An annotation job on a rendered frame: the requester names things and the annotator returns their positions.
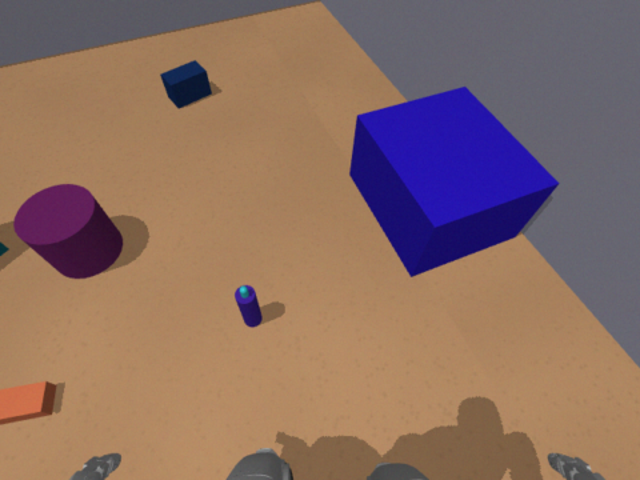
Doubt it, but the left robot hand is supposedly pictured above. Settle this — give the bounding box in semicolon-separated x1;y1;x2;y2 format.
69;453;121;480

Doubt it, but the right robot hand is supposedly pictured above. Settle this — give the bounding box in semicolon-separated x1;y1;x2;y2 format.
548;453;605;480

